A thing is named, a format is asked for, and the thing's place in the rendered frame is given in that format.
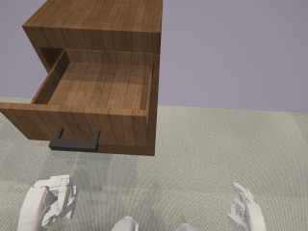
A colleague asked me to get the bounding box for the handle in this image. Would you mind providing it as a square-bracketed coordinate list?
[48, 127, 101, 153]

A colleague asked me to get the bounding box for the cabinet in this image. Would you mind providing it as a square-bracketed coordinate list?
[22, 0, 164, 157]

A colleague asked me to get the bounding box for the right robot hand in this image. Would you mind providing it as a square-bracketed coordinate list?
[227, 182, 268, 231]

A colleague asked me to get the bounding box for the left robot thigh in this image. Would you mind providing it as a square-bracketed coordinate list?
[111, 218, 140, 231]

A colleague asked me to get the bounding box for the left robot hand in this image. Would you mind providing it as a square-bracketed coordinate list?
[16, 174, 78, 231]

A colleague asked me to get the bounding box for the drawer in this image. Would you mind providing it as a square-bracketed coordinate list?
[0, 48, 154, 146]

